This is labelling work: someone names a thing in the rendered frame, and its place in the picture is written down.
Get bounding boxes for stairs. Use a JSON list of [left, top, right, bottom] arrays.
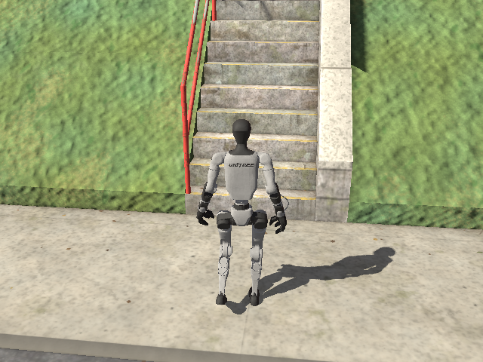
[[185, 0, 320, 221]]

